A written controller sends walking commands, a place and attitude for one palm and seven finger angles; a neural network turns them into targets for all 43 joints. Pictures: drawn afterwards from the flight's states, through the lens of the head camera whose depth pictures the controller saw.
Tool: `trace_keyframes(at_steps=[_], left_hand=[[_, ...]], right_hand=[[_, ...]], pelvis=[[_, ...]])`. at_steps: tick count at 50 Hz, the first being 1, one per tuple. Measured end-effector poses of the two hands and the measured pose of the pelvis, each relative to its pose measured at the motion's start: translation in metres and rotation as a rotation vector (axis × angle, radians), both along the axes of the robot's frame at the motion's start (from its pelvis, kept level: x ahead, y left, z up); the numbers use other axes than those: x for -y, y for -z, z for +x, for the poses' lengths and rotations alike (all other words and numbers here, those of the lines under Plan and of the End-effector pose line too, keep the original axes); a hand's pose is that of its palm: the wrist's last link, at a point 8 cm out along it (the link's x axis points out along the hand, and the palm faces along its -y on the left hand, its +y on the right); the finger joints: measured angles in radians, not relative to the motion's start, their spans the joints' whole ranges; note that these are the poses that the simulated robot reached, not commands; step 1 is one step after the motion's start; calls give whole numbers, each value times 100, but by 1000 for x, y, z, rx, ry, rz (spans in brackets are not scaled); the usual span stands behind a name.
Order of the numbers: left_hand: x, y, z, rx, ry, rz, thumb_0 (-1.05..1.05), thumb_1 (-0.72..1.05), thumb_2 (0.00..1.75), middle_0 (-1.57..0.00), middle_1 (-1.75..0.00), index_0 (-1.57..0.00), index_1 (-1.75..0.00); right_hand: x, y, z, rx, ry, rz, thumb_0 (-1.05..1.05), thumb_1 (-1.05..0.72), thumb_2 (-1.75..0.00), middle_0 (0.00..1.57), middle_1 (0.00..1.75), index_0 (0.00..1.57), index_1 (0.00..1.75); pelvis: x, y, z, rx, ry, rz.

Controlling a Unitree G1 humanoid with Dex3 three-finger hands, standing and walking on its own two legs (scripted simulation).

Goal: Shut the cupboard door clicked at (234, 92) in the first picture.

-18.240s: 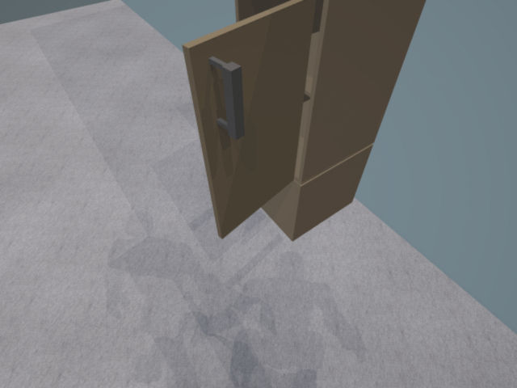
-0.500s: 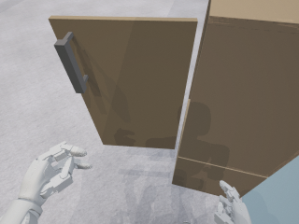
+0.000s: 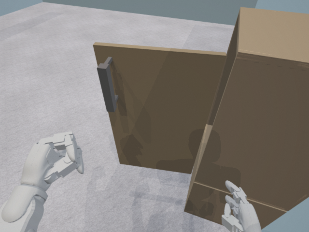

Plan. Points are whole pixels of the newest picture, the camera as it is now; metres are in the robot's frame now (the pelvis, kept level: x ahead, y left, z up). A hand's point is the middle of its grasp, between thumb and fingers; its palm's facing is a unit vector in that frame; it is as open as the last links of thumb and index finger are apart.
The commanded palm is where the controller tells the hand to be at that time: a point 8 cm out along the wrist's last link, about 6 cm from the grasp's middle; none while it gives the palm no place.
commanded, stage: raise the hand and make a fist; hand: left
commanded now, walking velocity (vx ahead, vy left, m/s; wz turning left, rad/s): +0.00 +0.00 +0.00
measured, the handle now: (110, 85) +0.46 +0.18 +0.16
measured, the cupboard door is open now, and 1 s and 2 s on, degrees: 100 100 100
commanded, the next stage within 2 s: bring the fist close to the handle in 0.62 s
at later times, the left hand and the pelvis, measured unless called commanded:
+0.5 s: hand (89, 155) +0.23 +0.17 +0.15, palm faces -0.03 -1.00 -0.05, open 3.1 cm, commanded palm +0.20 +0.22 +0.17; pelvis +0.00 -0.02 +0.01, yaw -1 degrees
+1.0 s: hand (92, 138) +0.26 +0.17 +0.17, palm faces +0.02 -1.00 -0.07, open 3.1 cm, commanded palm +0.23 +0.21 +0.17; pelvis +0.00 -0.04 +0.01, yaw +0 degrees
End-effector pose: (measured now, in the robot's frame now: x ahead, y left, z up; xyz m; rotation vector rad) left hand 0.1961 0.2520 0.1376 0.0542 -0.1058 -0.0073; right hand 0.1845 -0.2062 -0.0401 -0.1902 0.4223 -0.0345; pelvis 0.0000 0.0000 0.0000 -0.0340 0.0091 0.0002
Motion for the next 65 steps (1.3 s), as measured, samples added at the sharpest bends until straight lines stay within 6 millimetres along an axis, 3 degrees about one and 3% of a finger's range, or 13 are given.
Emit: trace_keyframes(at_steps=[6, 15, 24, 32, 39, 49, 58, 65], left_hand=[[8, 1, 9, -107, 39, 4, 2, 90, 90, -127, -147, -127, -146], [3, -45, 21, 25, -2, 29, 2, 90, 90, -130, -150, -130, -149], [28, -13, 17, -158, 29, -6, 2, 90, 90, -130, -150, -130, -150], [30, -34, 8, -7, -38, 18, 2, 90, 90, -130, -150, -130, -150], [45, -20, 14, -115, 26, 28, 2, 90, 90, -130, -150, -130, -150], [31, -34, 37, -21, -35, 19, 2, 90, 90, -130, -150, -130, -150], [39, -18, 62, -97, 33, -3, 2, 90, 90, -130, -150, -130, -150], [27, -27, 79, -35, -12, -5, 2, 90, 90, -130, -150, -130, -150]], right_hand=[[-6, 2, -2, -41, -15, 8, 1, -90, -90, 20, 30, 20, 30], [8, 7, -12, -94, -1, 3, 2, -90, -90, 20, 30, 20, 30], [31, 6, -18, -100, 47, 6, 2, -90, -90, 20, 30, 20, 30], [44, 3, -16, -85, 28, -16, 2, -90, -90, 20, 30, 20, 30], [49, 6, -13, -67, 48, 8, 2, -90, -90, 20, 30, 20, 30], [54, 10, -15, -90, 57, -4, 2, -90, -90, 20, 30, 20, 30], [57, 13, -18, -110, 95, -10, 2, -90, -90, 20, 30, 20, 30], [52, 13, -20, -130, 99, -18, 2, -90, -90, 20, 30, 20, 30]], pelvis=[[0, -6, -1, 23, 1, 7], [7, -13, 0, 54, 0, 14], [18, -15, -3, 52, 12, 26], [31, -15, -5, 69, -1, 24], [35, -15, -6, 64, 3, 26], [38, -14, -2, 59, 1, 29], [32, -13, 1, 43, 13, 32], [28, -13, 3, 39, 15, 30]])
